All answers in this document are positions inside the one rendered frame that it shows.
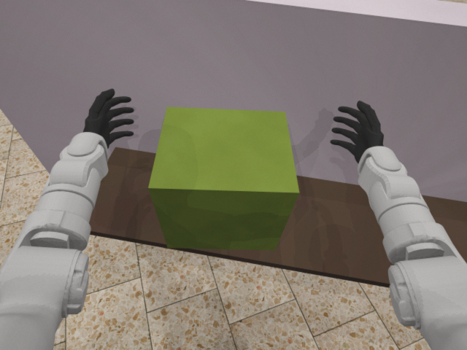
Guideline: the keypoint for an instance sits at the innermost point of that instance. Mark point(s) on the table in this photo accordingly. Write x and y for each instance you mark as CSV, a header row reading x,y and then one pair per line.
x,y
331,231

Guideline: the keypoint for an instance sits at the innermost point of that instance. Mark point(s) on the robot left hand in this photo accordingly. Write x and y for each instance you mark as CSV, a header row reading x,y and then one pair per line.
x,y
100,115

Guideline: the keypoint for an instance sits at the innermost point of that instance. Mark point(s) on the right robot forearm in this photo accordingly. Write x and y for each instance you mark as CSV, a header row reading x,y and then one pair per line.
x,y
410,231

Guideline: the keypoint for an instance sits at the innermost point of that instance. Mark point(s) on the left robot forearm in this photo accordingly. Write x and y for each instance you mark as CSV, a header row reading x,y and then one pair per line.
x,y
62,215

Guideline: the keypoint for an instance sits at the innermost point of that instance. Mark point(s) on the carton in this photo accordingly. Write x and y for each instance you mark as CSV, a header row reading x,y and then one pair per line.
x,y
223,178

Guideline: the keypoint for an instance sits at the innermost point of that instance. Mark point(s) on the robot right hand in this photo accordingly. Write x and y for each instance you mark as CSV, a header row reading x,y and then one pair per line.
x,y
368,129

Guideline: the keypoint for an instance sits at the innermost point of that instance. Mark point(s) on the right robot upper arm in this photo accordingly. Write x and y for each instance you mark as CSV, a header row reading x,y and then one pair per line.
x,y
431,295

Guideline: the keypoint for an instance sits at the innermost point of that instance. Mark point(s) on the left robot upper arm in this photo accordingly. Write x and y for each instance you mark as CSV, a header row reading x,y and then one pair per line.
x,y
40,287

